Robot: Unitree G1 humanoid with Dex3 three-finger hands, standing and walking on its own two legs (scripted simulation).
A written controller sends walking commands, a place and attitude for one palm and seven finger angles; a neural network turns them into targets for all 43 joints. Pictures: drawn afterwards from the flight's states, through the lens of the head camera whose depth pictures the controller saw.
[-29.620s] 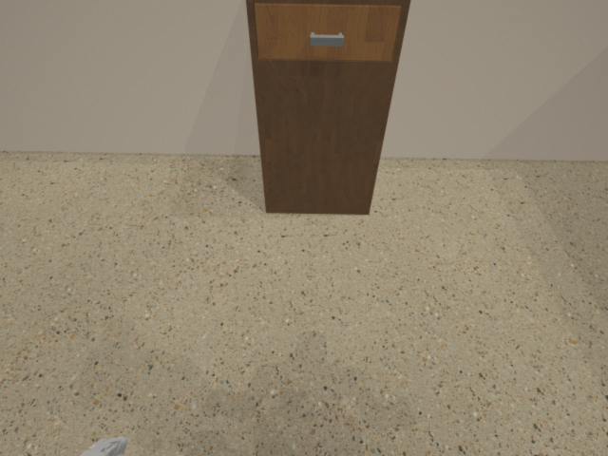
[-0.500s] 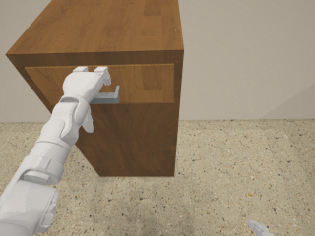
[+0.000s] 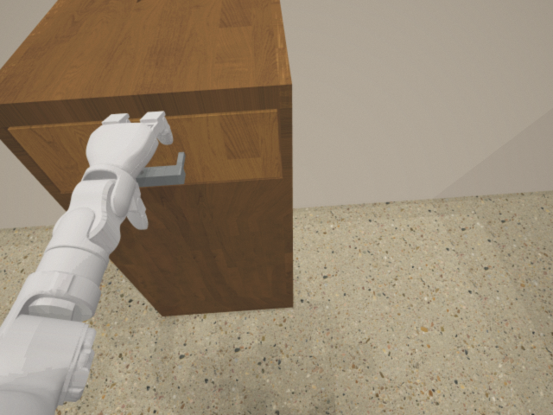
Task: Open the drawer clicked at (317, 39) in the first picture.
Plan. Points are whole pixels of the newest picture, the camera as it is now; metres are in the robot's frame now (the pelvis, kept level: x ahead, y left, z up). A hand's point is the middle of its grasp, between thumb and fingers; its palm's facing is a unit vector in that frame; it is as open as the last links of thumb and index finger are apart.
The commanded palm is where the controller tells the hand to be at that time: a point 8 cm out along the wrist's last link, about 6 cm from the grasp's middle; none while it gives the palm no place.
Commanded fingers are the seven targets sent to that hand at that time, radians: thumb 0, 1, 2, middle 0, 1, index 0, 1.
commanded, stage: re-aim the fingers above the handle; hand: left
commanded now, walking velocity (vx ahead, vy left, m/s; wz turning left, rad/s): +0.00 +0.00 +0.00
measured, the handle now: (155, 167) +0.51 +0.23 +0.05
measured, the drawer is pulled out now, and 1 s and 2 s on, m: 0.00 0.00 0.00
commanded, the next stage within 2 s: lower the fingers behind the handle in 1.44 s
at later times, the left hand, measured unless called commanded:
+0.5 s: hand (147, 158) +0.47 +0.21 +0.11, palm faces +0.07 -0.02 -1.00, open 13.8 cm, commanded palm +0.43 +0.22 +0.16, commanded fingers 0.00 -0.50 0.30 -0.30 -1.20 -0.30 -1.20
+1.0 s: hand (136, 176) +0.43 +0.22 +0.11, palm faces +0.03 -0.01 -1.00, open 13.8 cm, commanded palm +0.42 +0.22 +0.17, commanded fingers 0.00 -0.50 0.30 -0.30 -1.20 -0.30 -1.20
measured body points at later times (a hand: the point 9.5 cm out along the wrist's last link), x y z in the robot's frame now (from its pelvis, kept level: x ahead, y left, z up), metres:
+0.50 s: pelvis -0.01 +0.01 +0.00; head +0.05 -0.01 +0.44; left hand +0.46 +0.21 +0.17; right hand +0.10 -0.25 -0.13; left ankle -0.04 +0.11 -0.73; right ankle -0.01 -0.11 -0.73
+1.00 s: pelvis -0.01 +0.00 +0.00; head +0.03 -0.02 +0.45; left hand +0.42 +0.22 +0.16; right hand +0.11 -0.27 -0.13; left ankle -0.04 +0.11 -0.73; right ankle -0.01 -0.11 -0.73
